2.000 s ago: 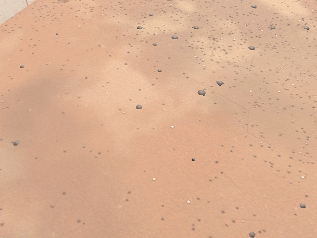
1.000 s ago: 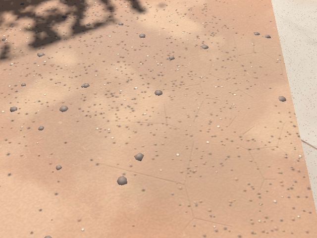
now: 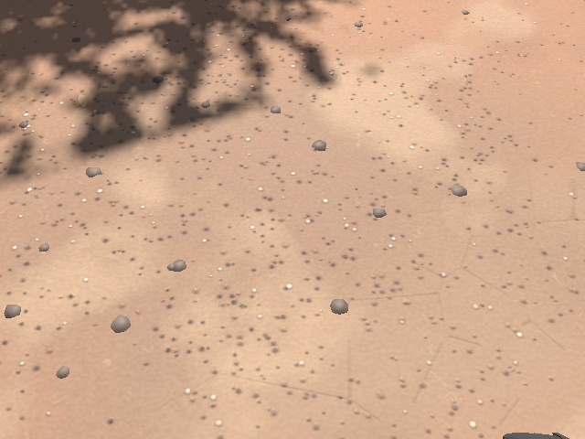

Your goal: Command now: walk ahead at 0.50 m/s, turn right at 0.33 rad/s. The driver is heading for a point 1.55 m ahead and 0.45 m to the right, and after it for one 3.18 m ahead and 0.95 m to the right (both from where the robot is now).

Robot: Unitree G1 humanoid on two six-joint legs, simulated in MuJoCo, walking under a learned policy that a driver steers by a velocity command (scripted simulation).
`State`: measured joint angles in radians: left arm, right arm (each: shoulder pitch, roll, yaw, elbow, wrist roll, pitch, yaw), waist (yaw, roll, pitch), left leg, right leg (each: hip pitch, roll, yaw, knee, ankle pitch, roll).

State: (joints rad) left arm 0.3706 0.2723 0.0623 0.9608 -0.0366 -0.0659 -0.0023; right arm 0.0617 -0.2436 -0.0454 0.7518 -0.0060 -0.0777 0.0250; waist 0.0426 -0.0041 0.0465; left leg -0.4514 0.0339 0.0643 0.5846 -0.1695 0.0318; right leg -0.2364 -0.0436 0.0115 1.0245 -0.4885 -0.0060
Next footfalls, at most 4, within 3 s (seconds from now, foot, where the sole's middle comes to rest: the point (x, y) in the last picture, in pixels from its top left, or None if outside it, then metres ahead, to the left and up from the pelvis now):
0.44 right None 0.37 -0.18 -0.76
0.96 left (360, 322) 0.73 -0.12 -0.76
1.48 right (490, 273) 0.89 -0.46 -0.76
2.02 left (431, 170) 1.25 -0.35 -0.76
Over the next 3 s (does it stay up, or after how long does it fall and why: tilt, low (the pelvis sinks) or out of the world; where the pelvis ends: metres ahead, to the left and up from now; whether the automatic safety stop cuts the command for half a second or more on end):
stays up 1.62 -0.47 0.00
